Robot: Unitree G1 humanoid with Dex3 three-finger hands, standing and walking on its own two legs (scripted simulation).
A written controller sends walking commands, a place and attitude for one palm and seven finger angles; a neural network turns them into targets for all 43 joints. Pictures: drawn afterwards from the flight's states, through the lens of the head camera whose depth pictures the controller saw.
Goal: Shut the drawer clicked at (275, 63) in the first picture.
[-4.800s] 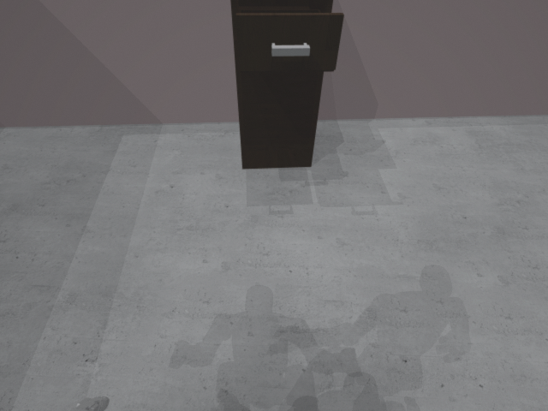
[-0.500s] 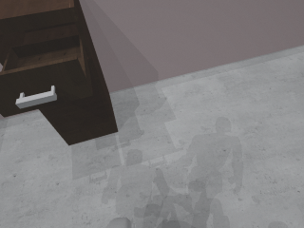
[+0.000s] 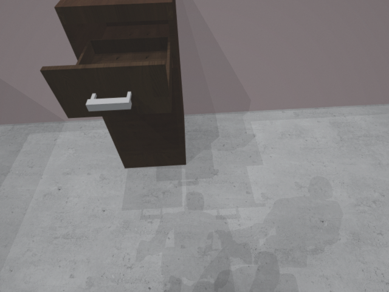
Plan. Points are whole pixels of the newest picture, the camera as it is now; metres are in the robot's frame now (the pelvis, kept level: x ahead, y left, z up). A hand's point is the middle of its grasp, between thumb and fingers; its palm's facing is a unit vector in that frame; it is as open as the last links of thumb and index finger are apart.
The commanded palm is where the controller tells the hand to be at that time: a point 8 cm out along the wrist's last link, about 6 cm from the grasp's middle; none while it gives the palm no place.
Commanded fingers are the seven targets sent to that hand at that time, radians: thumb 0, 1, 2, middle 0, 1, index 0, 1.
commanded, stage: turn to face it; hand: left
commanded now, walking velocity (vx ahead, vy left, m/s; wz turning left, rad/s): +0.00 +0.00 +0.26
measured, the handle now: (110, 99) +0.61 +0.29 +0.03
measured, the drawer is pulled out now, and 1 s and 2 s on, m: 0.28 0.28 0.28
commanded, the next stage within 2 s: take the last steps up to it in 0.02 s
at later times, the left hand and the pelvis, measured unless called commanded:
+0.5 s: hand out of the picture -0.07 +0.23 -0.18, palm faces +0.22 -0.96 -0.18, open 7.3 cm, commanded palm none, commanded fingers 0.00 0.90 0.90 -0.20 -0.30 -0.20 -0.30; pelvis +0.01 +0.05 +0.00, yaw +8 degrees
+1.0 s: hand (120, 240) +0.27 +0.23 -0.17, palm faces +0.06 -0.99 -0.16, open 7.3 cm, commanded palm none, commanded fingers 0.00 0.90 0.90 -0.20 -0.30 -0.20 -0.30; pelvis +0.16 +0.05 -0.01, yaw +6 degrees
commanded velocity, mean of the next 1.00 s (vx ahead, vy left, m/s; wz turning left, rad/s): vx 0.27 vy -0.02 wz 0.01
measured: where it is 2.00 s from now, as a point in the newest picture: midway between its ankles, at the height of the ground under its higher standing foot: (195, 278)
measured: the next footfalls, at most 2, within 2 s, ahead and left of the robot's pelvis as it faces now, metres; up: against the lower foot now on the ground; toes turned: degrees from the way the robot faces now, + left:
right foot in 0.02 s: +0.06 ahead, -0.12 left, +0.00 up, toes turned -4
left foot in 0.44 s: +0.01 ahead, +0.15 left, +0.00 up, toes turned +14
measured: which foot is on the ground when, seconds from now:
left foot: down 0.00-0.02, up 0.04-0.42, down 0.44-1.00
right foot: up 0.00-0.00, down 0.02-0.46, up 0.48-0.98, down 1.00-1.00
